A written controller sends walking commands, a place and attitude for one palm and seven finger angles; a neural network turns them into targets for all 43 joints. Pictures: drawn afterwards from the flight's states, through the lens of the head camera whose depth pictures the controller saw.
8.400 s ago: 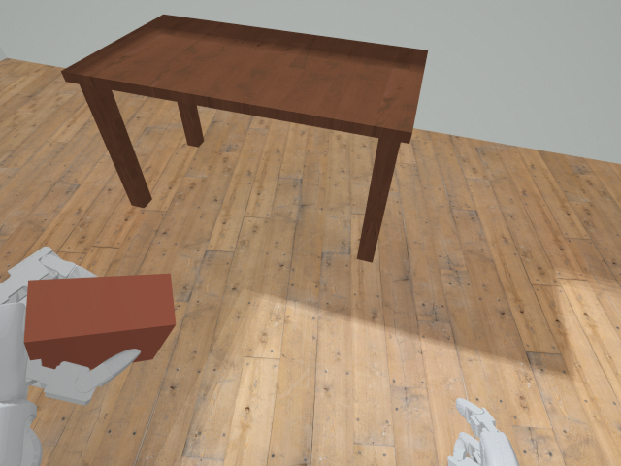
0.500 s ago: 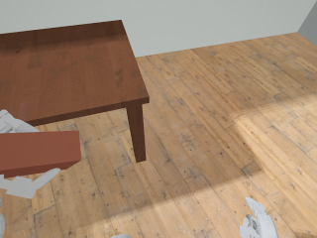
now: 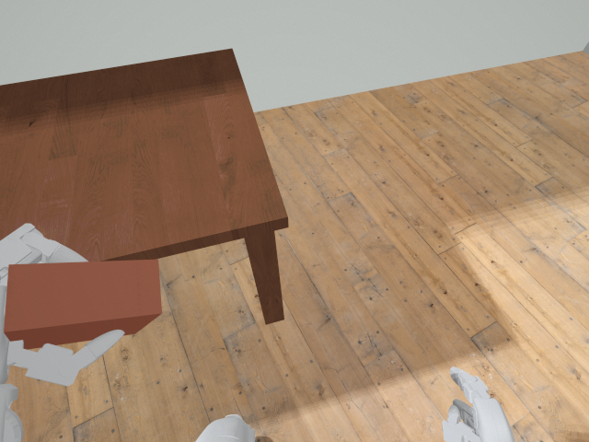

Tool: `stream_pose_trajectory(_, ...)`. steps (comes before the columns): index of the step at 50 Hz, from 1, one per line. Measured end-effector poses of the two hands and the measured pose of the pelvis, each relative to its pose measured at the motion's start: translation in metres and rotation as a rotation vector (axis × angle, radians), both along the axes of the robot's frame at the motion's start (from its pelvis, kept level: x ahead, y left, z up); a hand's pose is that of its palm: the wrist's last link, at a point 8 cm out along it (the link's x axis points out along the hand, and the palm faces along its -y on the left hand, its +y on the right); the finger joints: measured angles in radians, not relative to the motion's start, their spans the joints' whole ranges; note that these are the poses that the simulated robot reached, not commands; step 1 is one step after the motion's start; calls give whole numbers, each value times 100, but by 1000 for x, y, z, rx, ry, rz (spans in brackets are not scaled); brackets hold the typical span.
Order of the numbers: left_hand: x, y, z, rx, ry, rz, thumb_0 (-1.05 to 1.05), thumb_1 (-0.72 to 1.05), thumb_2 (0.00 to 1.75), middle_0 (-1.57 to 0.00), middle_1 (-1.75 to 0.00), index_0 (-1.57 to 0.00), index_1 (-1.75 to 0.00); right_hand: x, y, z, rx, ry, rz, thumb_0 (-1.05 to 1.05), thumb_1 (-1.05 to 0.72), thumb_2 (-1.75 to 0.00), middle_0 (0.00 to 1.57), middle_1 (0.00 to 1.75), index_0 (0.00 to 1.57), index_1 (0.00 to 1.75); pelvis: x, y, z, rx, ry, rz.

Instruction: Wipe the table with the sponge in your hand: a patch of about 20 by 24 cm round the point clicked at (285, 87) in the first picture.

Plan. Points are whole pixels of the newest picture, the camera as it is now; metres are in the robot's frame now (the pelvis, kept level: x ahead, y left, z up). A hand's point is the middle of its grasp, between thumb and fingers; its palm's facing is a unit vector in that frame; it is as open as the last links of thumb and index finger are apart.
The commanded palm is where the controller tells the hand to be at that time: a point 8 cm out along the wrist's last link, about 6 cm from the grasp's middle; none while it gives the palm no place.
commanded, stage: come to a stop and stand still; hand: left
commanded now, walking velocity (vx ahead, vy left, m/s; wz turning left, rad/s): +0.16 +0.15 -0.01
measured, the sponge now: (105, 304) +0.23 +0.20 +0.14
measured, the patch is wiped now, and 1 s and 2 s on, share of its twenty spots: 0.00 0.00 0.00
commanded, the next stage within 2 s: look again from close up in 1.24 s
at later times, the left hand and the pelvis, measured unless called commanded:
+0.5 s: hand (84, 246) +0.28 +0.24 +0.16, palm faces +0.35 -0.81 -0.48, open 9.7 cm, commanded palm +0.22 +0.28 +0.17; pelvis +0.06 +0.01 -0.01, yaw -2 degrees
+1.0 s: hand (21, 305) +0.22 +0.27 +0.16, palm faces +0.42 -0.82 -0.40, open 9.7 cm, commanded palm +0.17 +0.30 +0.17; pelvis +0.00 +0.03 -0.01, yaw -1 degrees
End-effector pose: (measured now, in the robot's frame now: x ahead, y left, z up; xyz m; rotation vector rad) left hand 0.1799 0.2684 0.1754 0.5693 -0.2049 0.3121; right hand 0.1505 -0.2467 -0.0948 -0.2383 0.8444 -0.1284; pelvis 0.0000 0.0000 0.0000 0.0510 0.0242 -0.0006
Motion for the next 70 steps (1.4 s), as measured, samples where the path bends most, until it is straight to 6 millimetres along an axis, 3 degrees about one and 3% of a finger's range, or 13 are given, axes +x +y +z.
stream_pose_trajectory(5, 31, 22, 4, 32, -111, -72, 0, -44, 100, -80, -133, -78, -135, 31, 12, 7, -47, -83, -57, 1, -91, -90, 20, 30, 20, 30, 24, 25, -16, -13, -14, -19)
stream_pose_trajectory(10, 56, 41, 9, 21, -125, -51, 0, -44, 100, -80, -133, -78, -135, 50, 45, 13, 26, -116, -46, 1, -91, -90, 20, 30, 20, 30, 38, 30, -10, -35, -12, -19)
stream_pose_trajectory(17, 58, 22, 12, 2, -55, -55, 0, -44, 100, -80, -133, -78, -135, 60, 74, 7, 121, -111, 29, 1, -91, -89, 20, 30, 20, 30, 55, 22, -6, -35, -14, -30)
stream_pose_trajectory(23, 61, 7, 7, -5, -10, -8, 0, -44, 100, -81, -133, -78, -135, 64, 59, -10, 149, -77, 38, 1, -90, -89, 21, 30, 21, 30, 58, 8, -8, -36, -21, -30)
stream_pose_trajectory(30, 56, 2, -1, -25, 39, 6, 0, -44, 100, -81, -133, -78, -135, 55, 24, 2, 64, -72, -23, 1, -91, -89, 20, 30, 20, 30, 46, 5, -1, -3, -15, -31)
stream_pose_trajectory(37, 30, 10, 9, -28, -40, -25, 0, -44, 100, -81, -133, -78, -135, 36, 7, 19, -39, -86, -34, 1, -91, -90, 20, 30, 20, 30, 30, 14, -1, -19, -13, -18)
stream_pose_trajectory(41, 13, 26, 8, -37, -92, -22, 0, -44, 100, -81, -133, -78, -135, 22, 14, 20, -63, -84, -39, 1, -91, -90, 20, 30, 20, 30, 20, 23, -5, -41, -29, -19)
stream_pose_trajectory(46, 0, 42, 1, -49, -92, 29, 0, -44, 100, -81, -133, -78, -135, 9, 38, 17, -19, -103, -3, 1, -91, -90, 20, 30, 20, 30, 9, 26, -6, -34, -43, -21)
stream_pose_trajectory(54, -8, 31, -7, -96, -74, 21, 0, -44, 100, -81, -133, -78, -135, -7, 67, 1, 66, -92, 53, 1, -91, -89, 20, 30, 20, 30, -3, 27, -7, -43, -45, -27)
stream_pose_trajectory(67, 1, 43, -4, -52, -29, -3, 0, -44, 100, -81, -133, -78, -135, -26, 52, 4, 20, -51, -18, 1, -91, -89, 20, 30, 20, 30, -1, 36, -2, -39, -37, -28)
stream_pose_trajectory(70, 16, 64, 17, 100, -109, -19, 0, -45, 100, -81, -133, -78, -135, -25, 50, 2, 1, -43, 39, 1, -91, -89, 20, 30, 20, 30, -5, 33, -6, -49, -35, -14)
